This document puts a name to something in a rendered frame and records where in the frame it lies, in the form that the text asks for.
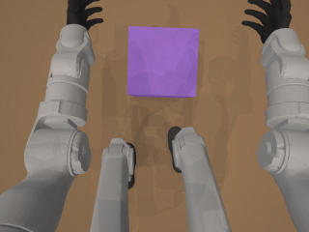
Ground carton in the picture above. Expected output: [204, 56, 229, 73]
[126, 26, 200, 99]

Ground right robot foot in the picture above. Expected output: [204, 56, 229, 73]
[167, 127, 182, 173]

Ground robot left upper arm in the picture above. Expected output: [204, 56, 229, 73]
[0, 129, 92, 232]

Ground robot right hand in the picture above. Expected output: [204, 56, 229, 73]
[241, 0, 292, 44]

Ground right robot forearm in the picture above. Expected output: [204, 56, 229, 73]
[261, 28, 309, 131]

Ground robot left hand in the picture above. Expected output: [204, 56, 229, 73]
[67, 0, 103, 31]

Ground robot right shin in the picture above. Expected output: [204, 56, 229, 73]
[176, 127, 208, 150]

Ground left robot forearm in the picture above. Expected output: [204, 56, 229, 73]
[24, 24, 96, 170]

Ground robot right upper arm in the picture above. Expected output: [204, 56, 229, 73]
[256, 128, 309, 232]

